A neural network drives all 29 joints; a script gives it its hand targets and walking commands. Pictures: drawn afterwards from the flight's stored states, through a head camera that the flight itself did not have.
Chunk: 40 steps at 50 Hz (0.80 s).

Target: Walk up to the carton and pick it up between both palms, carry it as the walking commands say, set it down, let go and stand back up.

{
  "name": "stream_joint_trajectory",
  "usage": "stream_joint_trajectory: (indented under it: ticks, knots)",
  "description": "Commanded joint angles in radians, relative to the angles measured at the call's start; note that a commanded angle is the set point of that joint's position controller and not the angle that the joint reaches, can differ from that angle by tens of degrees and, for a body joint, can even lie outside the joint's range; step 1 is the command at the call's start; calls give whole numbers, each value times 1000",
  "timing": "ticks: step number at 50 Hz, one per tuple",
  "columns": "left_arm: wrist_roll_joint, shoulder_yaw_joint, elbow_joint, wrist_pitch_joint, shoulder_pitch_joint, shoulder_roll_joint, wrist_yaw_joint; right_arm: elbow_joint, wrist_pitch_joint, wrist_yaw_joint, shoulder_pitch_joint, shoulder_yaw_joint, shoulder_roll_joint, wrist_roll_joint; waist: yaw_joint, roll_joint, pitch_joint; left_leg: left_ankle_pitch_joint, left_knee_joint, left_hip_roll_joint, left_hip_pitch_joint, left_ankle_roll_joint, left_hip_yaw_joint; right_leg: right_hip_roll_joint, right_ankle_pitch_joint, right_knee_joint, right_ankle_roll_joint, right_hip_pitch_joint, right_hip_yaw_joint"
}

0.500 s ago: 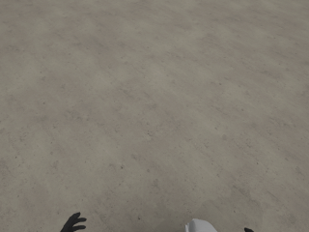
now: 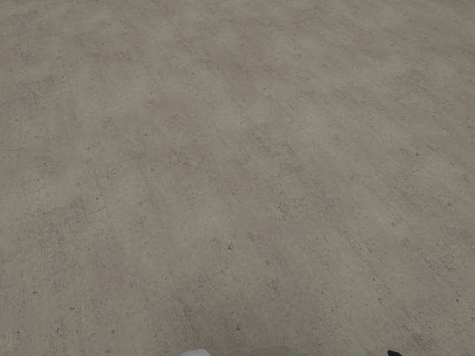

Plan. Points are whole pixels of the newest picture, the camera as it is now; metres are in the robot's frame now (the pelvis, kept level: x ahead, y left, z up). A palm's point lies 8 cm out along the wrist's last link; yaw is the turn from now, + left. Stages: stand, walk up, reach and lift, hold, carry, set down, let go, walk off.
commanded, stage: walk up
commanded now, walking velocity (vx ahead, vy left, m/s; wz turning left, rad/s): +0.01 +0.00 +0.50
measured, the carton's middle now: out of the picture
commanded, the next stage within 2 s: none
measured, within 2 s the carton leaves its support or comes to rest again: neither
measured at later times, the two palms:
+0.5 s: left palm out of the picture +0.08 +0.28 -0.11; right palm out of the picture +0.12 -0.24 -0.12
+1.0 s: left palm out of the picture -0.07 +0.28 -0.15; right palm (327, 310) +0.21 -0.14 -0.11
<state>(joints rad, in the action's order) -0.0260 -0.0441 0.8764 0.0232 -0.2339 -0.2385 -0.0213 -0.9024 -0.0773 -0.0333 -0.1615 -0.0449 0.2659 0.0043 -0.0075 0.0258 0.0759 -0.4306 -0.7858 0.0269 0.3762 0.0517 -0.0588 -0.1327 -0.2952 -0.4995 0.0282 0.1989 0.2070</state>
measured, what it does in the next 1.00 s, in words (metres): steps on the spot, turning left: left foot, then right foot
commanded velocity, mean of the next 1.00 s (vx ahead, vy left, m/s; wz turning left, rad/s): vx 0.01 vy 0.00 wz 0.51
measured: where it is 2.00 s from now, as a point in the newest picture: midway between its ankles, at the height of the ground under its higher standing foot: (175, 353)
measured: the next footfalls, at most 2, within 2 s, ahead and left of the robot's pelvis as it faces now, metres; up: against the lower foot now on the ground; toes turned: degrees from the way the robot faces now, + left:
left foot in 0.06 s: +0.03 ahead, +0.12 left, +0.00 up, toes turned +7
right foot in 0.52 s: +0.07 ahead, -0.11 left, +0.00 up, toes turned +9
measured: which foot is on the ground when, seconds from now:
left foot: up 0.00-0.04, down 0.06-0.52, up 0.54-0.92, down 0.94-1.00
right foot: down 0.00-0.06, up 0.08-0.50, down 0.52-0.94, up 0.96-1.00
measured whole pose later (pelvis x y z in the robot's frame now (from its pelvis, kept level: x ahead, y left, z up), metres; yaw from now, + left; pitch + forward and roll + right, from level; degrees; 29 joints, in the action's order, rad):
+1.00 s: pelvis -0.01 +0.02 -0.01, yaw +29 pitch +0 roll -2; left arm -0.03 -0.06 0.90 0.06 -0.18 -0.26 -0.01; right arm -0.83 -0.02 -0.02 -0.13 -0.05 0.21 0.03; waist 0.00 0.05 0.10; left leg -0.33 -0.63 0.00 0.30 -0.05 -0.03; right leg -0.12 -0.51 -0.89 0.06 0.36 0.15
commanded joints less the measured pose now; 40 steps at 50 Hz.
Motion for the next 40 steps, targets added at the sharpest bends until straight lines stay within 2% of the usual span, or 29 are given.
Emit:
stream_joint_trajectory:
  ticks: [1,2,3,4,5,6,7,8,10,12,15,20,22,23,24,25,26,27,28,29,31,35,38,40]
  knots:
    - [6,-57,-40,0,-38,-204,3,59,45,8,-7,-9,59,-3,-8,125,-148,143,331,-42,-137,-21,-75,-181,470,-85,-106,-117,-58]
    - [7,-49,-49,1,-61,-168,6,40,58,13,-47,-30,111,4,-14,-3,-177,404,391,48,-275,-52,31,-122,303,-241,-51,-11,-11]
    - [5,-28,-90,-5,-34,-104,10,36,66,19,-93,-61,234,14,-38,-299,-176,805,398,306,-431,-133,358,3,-200,-422,9,295,-2]
    - [12,-19,-122,3,36,-86,3,20,69,28,-150,-77,283,12,-74,-366,-164,994,411,408,-425,-241,458,46,-378,-549,44,380,-97]
    - [18,-22,-137,9,78,-97,-3,8,67,34,-158,-74,246,6,-96,-296,-146,922,414,376,-376,-276,436,25,-326,-617,49,387,-143]
    - [15,-21,-128,12,101,-99,2,17,64,39,-116,-69,200,3,-76,-236,-124,804,416,322,-344,-247,374,3,-266,-613,39,386,-164]
    - [10,-21,-108,12,94,-101,10,30,60,47,-61,-63,166,5,-51,-200,-108,729,426,273,-344,-215,308,-8,-190,-610,32,382,-168]
    - [6,-21,-92,11,76,-108,16,44,60,50,-25,-58,155,5,-32,-188,-117,744,425,241,-363,-191,265,-2,-131,-608,30,375,-159]
    - [4,-23,-90,19,76,-105,16,50,64,48,-28,-55,148,4,-23,-171,-126,773,434,220,-325,-178,255,16,-89,-581,32,334,-157]
    - [2,-21,-93,26,91,-101,16,59,65,45,-28,-56,155,3,-20,-157,-125,712,448,206,-297,-178,244,35,-66,-542,34,307,-151]
    - [5,-14,-103,31,123,-97,13,69,60,43,-24,-62,168,6,-24,-170,-108,602,466,188,-253,-185,267,60,-68,-451,41,278,-142]
    - [21,-2,-106,20,132,-84,0,75,49,38,-20,-68,178,13,-21,-201,-103,593,450,162,-175,-195,313,107,-78,-246,41,164,-123]
    - [27,0,-94,12,96,-84,-6,76,45,38,-11,-71,182,13,1,-195,-112,578,417,140,-134,-176,319,119,-30,-102,32,59,-128]
    - [28,-1,-81,6,54,-90,-11,82,44,38,2,-70,178,11,31,-182,-128,540,383,116,-94,-155,306,113,34,8,22,-33,-132]
    - [23,-8,-74,-2,15,-118,-16,89,46,35,-7,-60,146,9,58,-129,-152,443,337,70,-35,-124,276,75,91,108,3,-136,-154]
    - [15,-27,-66,-6,-34,-187,-20,108,51,33,-7,-49,101,12,87,30,-167,264,224,-12,76,-81,219,-65,28,201,-43,-218,-297]
    - [2,-41,-65,-4,-39,-258,-21,131,48,31,-3,-40,56,13,82,286,-125,-79,-34,-114,230,-41,107,-288,89,272,-100,-227,-475]
    - [6,-44,-81,1,19,-285,-17,140,44,32,-54,-53,70,24,39,232,-122,-142,-222,-57,234,-15,107,-389,196,250,-170,-144,-484]
    - [9,-32,-86,0,68,-228,-15,133,36,31,-25,-62,99,22,32,157,-111,-93,-298,-23,177,-16,122,-328,184,260,-183,-63,-415]
    - [8,-23,-90,-5,98,-185,-10,120,30,23,-21,-66,112,20,17,131,-76,-32,-336,-9,167,-21,120,-262,167,257,-167,-18,-342]
    - [8,-12,-106,-15,149,-141,-8,113,21,6,-50,-65,108,11,-10,138,-87,44,-419,-10,166,-14,84,-178,244,214,-144,-29,-205]
    - [0,-17,-101,-23,89,-138,-7,147,18,0,0,-50,71,6,12,123,-103,48,-258,2,176,-4,57,-165,335,185,-142,-100,-150]
    - [-8,-32,-92,-20,60,-159,-7,167,19,-1,28,-41,53,3,29,142,-110,4,-100,3,132,1,38,-208,422,156,-169,-129,-144]
    - [-12,-40,-85,-16,57,-167,-4,169,23,0,18,-37,43,-1,28,153,-123,-2,-9,-5,66,1,19,-226,475,136,-170,-121,-126]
